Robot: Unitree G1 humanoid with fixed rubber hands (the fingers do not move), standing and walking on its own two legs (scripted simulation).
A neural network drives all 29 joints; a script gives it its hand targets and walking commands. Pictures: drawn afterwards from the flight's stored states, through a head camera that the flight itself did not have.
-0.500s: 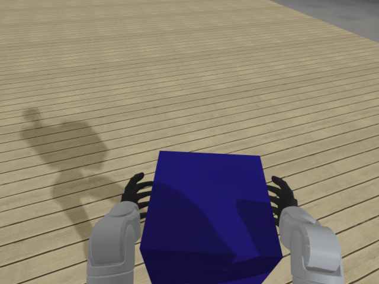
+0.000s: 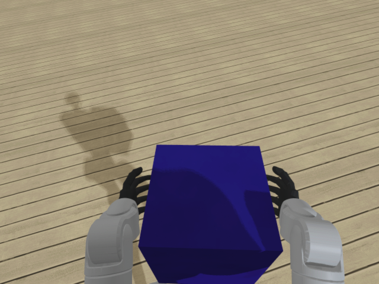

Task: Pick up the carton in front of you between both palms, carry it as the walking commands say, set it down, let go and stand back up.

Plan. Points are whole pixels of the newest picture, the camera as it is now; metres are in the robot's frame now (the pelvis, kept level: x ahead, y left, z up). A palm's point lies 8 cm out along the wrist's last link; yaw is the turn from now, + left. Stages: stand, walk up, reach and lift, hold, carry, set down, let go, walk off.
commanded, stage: carry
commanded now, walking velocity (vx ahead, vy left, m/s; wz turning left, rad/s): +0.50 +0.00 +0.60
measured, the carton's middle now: (206, 218) +0.27 +0.00 +0.00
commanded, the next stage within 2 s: none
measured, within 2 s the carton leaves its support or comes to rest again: neither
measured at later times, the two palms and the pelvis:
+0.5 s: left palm (121, 108) +0.58 +0.25 +0.06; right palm (222, 94) +0.61 -0.05 +0.06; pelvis +0.33 +0.07 -0.01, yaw +7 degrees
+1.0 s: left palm (139, 53) +0.90 +0.25 +0.06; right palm (214, 43) +0.97 -0.04 +0.05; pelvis +0.68 +0.05 -0.01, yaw +12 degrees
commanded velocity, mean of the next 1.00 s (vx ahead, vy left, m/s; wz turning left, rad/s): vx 0.50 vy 0.00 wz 0.08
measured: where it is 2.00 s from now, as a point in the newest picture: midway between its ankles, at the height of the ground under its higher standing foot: (183, 131)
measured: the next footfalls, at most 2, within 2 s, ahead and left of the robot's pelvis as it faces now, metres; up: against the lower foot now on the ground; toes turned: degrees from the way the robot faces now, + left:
left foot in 0.28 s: +0.38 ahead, +0.12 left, +0.00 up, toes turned +17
right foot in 0.84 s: +0.79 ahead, -0.01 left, +0.00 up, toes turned -2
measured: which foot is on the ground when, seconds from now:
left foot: up 0.00-0.26, down 0.28-0.88, up 0.90-1.00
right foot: down 0.00-0.30, up 0.32-0.82, down 0.84-1.00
